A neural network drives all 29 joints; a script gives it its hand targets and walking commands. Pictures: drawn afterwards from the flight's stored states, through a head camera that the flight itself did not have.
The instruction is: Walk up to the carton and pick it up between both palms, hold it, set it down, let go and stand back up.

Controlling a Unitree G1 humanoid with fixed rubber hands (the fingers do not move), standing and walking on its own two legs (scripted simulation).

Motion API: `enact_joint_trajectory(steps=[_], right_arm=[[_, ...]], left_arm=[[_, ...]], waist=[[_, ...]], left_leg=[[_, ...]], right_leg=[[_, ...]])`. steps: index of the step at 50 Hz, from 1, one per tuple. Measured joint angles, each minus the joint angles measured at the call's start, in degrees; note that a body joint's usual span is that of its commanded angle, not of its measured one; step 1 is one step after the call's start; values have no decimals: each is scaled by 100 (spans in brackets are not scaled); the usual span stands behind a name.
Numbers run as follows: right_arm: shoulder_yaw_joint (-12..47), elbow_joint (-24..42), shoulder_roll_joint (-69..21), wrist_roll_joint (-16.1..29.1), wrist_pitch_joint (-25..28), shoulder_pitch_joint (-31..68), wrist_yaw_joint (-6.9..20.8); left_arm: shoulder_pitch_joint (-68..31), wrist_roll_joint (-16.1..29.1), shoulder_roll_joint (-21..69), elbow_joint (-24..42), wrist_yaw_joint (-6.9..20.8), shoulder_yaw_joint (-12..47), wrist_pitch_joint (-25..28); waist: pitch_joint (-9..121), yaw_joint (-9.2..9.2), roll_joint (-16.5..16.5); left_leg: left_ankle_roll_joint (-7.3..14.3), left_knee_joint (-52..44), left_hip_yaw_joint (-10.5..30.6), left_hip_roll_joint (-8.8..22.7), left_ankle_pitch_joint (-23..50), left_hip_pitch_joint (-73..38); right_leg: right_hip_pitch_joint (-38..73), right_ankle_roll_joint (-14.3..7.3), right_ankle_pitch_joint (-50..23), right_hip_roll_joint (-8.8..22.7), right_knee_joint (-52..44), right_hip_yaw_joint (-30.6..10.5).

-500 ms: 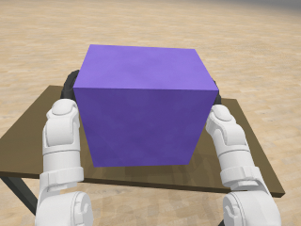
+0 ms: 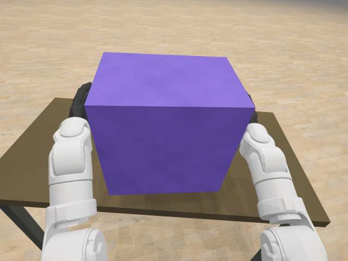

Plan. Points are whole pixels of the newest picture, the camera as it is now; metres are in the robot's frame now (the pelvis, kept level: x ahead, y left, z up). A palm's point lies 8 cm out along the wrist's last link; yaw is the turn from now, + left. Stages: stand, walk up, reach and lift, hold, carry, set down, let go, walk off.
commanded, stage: hold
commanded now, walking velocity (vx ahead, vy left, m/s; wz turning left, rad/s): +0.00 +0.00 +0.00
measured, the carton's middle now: (166, 128) +0.38 +0.00 +0.16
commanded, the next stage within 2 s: none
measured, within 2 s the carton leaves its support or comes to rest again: neither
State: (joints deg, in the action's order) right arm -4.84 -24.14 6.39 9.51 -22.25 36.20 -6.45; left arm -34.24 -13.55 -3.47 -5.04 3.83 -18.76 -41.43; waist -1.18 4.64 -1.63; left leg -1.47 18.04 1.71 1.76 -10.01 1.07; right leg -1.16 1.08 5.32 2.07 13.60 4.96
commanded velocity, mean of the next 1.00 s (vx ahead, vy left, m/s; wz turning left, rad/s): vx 0.00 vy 0.00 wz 0.00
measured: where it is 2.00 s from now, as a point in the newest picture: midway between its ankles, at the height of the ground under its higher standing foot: outside the picture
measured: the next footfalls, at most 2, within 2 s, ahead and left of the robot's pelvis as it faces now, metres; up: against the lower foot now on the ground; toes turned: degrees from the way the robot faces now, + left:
none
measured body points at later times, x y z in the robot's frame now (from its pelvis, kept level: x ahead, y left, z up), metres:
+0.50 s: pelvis +0.00 +0.00 +0.00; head -0.04 +0.02 +0.45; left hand +0.37 +0.18 +0.20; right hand +0.37 -0.18 +0.19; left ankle +0.01 +0.13 -0.75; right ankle +0.03 -0.13 -0.75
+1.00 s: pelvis +0.00 +0.00 +0.00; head -0.05 +0.02 +0.45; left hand +0.38 +0.18 +0.20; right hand +0.37 -0.18 +0.20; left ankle +0.01 +0.13 -0.75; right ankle +0.03 -0.13 -0.75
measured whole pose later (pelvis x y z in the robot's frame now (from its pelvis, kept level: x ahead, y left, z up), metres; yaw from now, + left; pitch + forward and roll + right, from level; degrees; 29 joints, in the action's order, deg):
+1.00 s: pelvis +0.00 +0.00 +0.00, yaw +0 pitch -7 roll -1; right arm -5.1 -24.9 6.3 9.1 -22.4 36.9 -6.6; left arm -34.8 -13.9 -3.2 -6.5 4.3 -19.6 -40.7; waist -0.9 4.4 -1.7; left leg -1.4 18.1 1.5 1.8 -10.1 0.7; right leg -1.0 1.1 5.5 2.0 14.0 4.7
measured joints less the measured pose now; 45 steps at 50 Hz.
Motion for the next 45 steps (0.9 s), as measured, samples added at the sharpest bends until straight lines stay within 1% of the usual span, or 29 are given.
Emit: enact_joint_trajectory(steps=[7, 12, 17, 23, 28, 33, 37, 41, 45], right_arm=[[-18, -74, -1, -24, -2, 27, -15], [-1, -37, 25, 34, 1, 38, -16], [18, -96, 23, 27, -52, 73, -12], [48, 7, -2, 38, -55, -7, -38], [49, 98, 0, 36, -51, -42, -64], [-25, -108, -37, -27, -17, 90, -10], [-63, -69, -56, -13, 20, 63, 9], [-131, -175, -75, -118, -21, 97, 31], [-36, -67, -4, -59, -5, 52, 12]], left_arm=[[-52, -16, 37, -160, 23, -72, 77], [-18, -5, 9, -73, -6, -4, 63], [-32, -48, 46, -84, 28, -85, -5], [61, -34, 36, 23, 51, -66, -13], [69, 10, 34, 7, 51, -68, 60], [-15, -20, -8, -92, 37, -67, 36], [3, 30, -43, -16, -11, 7, 8], [-127, -29, 6, -228, 21, -80, 2], [-70, -11, 11, -130, 20, -41, 34]], waist=[[67, -10, 2], [87, -6, 29], [14, 6, 9], [-28, 32, -31], [-8, -19, -53], [24, -68, -56], [40, -43, -16], [21, -39, -14], [46, -25, 10]], left_leg=[[9, -27, -10, -9, 0, -11], [-3, 3, -11, 1, -26, -23], [2, -16, -11, 4, -23, -99], [-5, 4, 10, 6, -23, -94], [2, 25, -13, 10, -27, -64], [3, -13, -33, -6, 11, -28], [-2, 6, 6, -15, 17, 16], [11, -33, 11, -27, 34, -20], [6, 4, 7, -12, 17, 25]], right_leg=[[-20, 2, 27, 10, 32, -11], [9, -2, 31, 0, 22, -12], [82, -1, 32, -4, 11, -12], [95, -4, 31, -7, 12, 8], [52, -2, 23, -10, 33, -17], [-18, -7, 13, 6, 57, -39], [-22, -3, -3, 14, 29, 0], [-8, 2, 8, 27, 41, 5], [-36, 4, 4, 11, 36, -1]])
